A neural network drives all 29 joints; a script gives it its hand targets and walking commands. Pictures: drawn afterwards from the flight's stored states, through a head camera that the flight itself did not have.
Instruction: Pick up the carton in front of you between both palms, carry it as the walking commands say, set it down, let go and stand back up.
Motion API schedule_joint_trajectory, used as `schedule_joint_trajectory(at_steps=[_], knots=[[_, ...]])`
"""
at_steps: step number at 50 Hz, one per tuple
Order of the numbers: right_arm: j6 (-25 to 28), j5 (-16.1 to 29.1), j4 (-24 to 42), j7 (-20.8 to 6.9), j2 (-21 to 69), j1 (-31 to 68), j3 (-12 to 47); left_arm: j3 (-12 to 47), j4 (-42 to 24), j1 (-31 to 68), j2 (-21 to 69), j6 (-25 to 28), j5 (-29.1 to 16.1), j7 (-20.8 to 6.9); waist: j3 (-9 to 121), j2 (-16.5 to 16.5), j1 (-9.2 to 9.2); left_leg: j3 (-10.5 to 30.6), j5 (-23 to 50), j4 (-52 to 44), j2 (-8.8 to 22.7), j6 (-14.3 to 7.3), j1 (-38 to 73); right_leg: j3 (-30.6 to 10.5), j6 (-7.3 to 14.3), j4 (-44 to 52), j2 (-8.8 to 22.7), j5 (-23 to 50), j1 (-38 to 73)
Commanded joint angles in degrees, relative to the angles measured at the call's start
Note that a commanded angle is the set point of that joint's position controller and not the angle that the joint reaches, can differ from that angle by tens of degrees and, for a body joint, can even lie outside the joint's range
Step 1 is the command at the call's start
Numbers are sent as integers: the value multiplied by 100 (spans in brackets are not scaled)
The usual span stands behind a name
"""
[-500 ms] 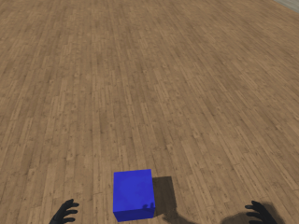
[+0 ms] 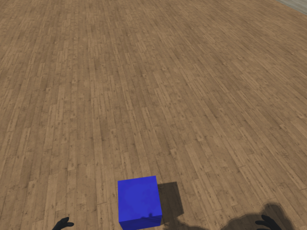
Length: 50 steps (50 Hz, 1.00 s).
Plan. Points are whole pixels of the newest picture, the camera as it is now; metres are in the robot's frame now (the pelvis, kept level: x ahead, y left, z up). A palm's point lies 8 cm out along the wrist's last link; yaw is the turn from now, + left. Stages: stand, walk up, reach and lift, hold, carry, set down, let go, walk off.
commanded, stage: stand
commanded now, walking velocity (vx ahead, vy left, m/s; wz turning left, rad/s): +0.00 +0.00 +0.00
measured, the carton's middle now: (139, 204) +0.37 +0.10 -0.65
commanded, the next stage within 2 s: none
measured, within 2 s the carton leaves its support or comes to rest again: neither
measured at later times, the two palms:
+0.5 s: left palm out of the picture +0.06 +0.30 -0.11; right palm out of the picture +0.08 -0.31 -0.09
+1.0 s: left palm out of the picture +0.06 +0.30 -0.11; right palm out of the picture +0.08 -0.31 -0.09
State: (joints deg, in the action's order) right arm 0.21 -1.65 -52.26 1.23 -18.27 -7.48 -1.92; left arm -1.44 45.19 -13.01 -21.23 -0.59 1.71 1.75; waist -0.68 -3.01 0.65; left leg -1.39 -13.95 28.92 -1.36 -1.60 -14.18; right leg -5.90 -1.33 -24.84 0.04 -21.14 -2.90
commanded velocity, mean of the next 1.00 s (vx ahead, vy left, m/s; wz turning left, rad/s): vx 0.00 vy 0.00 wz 0.00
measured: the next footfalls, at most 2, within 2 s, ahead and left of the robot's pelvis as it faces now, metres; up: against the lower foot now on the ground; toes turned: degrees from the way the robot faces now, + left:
none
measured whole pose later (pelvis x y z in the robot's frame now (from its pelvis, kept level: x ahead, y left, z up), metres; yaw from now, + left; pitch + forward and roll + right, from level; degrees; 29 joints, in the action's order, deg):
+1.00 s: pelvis -0.02 +0.00 +0.01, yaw +1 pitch -2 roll +0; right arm 0.5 -0.6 -60.6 0.5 -21.4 -5.0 -0.6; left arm 0.1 55.6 -10.6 -22.9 0.2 1.3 1.0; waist -1.9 -1.9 0.4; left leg -0.4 -9.3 23.3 -0.9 -1.1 -11.7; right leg -5.1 -1.0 -19.4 -0.4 -16.7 -0.3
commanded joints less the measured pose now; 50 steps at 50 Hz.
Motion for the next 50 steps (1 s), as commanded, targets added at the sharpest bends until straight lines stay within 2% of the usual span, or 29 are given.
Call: schedule_joint_trajectory(at_steps=[1,21,50], knots=[[63,12,209,19,-1000,209,-204,-173,-191,3,-790,72,1,20,218,269,-9,751,1514,-410,654,-29,865,-187,94,371,375,1601,-717],[73,68,-267,-29,-1184,351,-121,-83,389,114,-948,116,-12,-23,17,268,-7,823,963,-728,696,-5,875,-287,163,733,454,1288,-688],[88,108,-606,-52,-1342,482,-40,-27,825,302,-1077,135,-47,-57,48,294,-17,888,1196,-852,748,-10,1003,-247,189,927,515,1346,-578]])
